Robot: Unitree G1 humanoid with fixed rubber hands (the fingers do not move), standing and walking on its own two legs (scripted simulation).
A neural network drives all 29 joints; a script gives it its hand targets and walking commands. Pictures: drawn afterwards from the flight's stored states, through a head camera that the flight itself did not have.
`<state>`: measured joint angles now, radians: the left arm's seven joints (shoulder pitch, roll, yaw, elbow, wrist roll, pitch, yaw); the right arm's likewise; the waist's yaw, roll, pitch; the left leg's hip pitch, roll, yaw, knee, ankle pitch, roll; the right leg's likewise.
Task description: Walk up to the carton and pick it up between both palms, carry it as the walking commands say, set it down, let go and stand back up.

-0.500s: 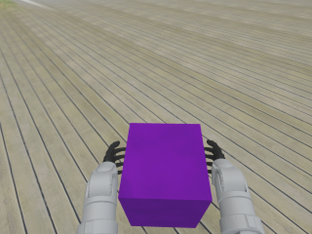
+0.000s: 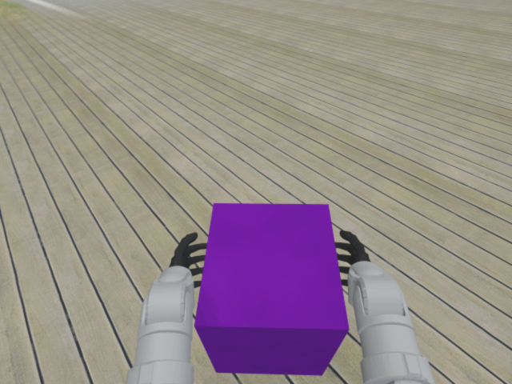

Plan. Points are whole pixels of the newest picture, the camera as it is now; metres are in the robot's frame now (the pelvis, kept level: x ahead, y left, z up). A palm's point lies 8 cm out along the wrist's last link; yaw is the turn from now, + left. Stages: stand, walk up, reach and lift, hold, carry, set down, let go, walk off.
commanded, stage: hold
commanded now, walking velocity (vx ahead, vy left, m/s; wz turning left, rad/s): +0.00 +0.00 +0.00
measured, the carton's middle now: (269, 292) +0.30 +0.01 -0.02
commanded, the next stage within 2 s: carry in 0.12 s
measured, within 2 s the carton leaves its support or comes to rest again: neither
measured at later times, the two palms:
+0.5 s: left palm (165, 305) +0.23 +0.16 +0.07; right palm (366, 293) +0.24 -0.13 +0.07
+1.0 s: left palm out of the picture +0.11 +0.17 +0.09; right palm (384, 370) +0.13 -0.12 +0.09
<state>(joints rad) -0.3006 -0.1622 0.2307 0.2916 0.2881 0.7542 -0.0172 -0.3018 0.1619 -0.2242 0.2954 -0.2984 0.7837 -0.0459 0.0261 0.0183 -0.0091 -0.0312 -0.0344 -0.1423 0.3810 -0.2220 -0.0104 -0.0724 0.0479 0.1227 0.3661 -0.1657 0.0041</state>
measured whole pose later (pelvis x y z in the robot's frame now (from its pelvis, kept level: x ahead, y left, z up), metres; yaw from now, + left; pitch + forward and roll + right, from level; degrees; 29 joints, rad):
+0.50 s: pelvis -0.03 +0.00 -0.01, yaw +2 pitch +2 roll +0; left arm -0.09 -0.13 0.06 -0.27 0.15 1.00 0.05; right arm -0.12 0.13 -0.05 -0.25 -0.15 1.03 -0.10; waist 0.00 -0.02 -0.09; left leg -0.34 -0.06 -0.14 0.49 -0.19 -0.01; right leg -0.37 0.01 0.07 0.48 -0.15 0.02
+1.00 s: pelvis -0.14 +0.00 -0.01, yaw +3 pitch +4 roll -2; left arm -0.14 -0.13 0.08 -0.37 0.10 1.21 0.09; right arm -0.16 0.13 -0.07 -0.34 -0.13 1.22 -0.12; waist 0.01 0.02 -0.11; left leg -0.42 0.03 0.00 0.35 0.00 0.01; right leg -0.32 0.02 -0.07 0.57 -0.38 0.01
